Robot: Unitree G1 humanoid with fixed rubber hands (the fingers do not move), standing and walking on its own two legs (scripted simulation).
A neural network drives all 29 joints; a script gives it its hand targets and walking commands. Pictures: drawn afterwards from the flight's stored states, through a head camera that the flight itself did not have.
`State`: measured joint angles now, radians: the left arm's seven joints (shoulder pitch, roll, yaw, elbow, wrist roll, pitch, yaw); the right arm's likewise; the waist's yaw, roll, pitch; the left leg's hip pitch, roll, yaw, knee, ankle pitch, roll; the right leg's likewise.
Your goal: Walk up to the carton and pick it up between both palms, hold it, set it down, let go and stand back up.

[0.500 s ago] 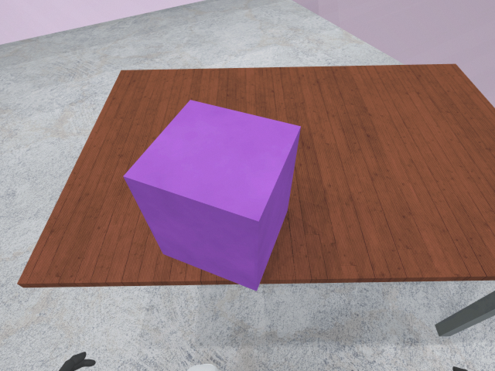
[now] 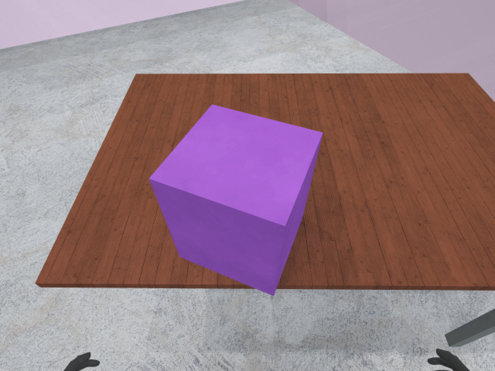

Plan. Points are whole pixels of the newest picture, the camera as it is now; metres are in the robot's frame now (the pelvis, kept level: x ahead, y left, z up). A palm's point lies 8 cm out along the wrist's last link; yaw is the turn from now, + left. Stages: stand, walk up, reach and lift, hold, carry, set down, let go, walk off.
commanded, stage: walk up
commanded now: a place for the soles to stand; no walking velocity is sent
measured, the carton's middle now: (243, 201) +0.41 +0.04 +0.02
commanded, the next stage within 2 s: none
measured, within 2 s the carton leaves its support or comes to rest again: neither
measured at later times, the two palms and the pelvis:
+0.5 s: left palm out of the picture +0.06 +0.38 -0.05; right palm out of the picture +0.15 -0.30 -0.07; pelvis -0.01 +0.03 +0.00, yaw +2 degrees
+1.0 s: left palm out of the picture +0.07 +0.45 -0.07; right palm out of the picture +0.12 -0.20 -0.10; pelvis +0.02 +0.11 -0.01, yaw +3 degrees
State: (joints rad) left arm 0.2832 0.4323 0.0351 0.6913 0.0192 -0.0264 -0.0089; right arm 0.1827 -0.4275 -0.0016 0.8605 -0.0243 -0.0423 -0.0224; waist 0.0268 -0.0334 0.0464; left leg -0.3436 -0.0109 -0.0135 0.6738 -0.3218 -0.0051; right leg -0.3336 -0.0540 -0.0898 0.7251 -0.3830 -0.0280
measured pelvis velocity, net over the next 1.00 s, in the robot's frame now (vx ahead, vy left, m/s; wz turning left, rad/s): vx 0.02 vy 0.11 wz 0.06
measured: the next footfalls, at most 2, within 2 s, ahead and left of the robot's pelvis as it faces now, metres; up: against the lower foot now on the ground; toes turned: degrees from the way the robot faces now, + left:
left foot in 0.66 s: +0.08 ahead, +0.24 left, +0.00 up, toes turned +5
right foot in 0.92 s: +0.07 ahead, -0.03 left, +0.00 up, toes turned -2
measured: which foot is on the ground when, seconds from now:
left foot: down 0.00-0.36, up 0.38-0.64, down 0.66-1.00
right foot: down 0.00-0.66, up 0.68-0.90, down 0.92-1.00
